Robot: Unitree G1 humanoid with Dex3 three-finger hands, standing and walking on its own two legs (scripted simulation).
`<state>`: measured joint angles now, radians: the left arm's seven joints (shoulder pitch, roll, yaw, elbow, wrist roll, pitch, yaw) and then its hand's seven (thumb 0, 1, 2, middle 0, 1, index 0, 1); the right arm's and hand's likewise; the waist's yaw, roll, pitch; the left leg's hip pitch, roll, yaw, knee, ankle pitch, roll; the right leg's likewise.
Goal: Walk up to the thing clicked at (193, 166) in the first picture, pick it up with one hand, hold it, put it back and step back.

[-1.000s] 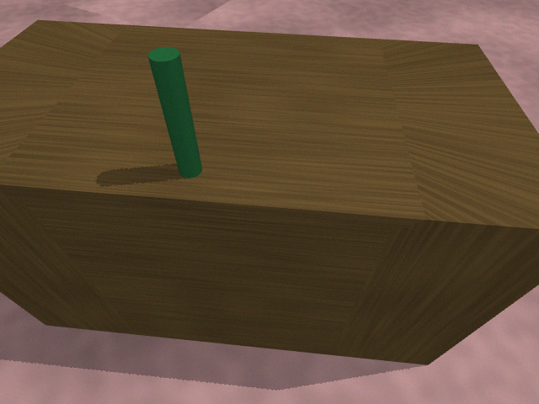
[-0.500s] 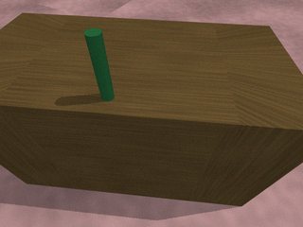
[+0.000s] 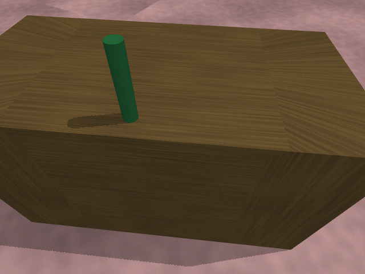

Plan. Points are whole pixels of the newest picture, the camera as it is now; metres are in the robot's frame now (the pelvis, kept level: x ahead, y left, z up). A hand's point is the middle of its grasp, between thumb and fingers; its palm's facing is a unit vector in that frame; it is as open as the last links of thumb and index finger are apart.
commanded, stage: stand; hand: left
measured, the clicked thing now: (123, 84) +0.52 +0.16 +0.13
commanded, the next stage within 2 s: walk up in 0.12 s
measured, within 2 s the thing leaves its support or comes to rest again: neither
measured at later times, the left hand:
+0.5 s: hand out of the picture +0.10 +0.23 -0.15, palm faces -0.09 -0.92 -0.39, open 7.4 cm
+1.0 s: hand (96, 252) +0.21 +0.23 -0.17, palm faces -0.13 -0.92 -0.38, open 7.4 cm
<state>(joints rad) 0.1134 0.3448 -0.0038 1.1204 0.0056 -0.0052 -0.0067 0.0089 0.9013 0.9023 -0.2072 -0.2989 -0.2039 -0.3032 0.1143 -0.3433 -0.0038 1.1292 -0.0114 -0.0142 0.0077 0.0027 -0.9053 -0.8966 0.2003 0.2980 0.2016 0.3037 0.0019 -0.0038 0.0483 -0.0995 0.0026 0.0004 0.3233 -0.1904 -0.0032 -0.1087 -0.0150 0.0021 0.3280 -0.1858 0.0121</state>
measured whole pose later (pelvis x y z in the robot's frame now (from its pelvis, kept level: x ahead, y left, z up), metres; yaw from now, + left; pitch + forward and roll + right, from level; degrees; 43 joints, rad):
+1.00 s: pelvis +0.08 -0.02 -0.02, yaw -8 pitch -3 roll -1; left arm 0.13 0.38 0.03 0.97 0.00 0.00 0.00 0.01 0.90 0.90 -0.21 -0.30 -0.20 -0.30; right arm 0.06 -0.36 -0.04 0.96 0.01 0.02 0.01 0.00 -0.90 -0.90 0.20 0.30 0.20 0.30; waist 0.00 0.02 0.14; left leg -0.30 0.05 0.01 0.63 -0.27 -0.01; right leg -0.19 0.00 0.03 0.59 -0.35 0.02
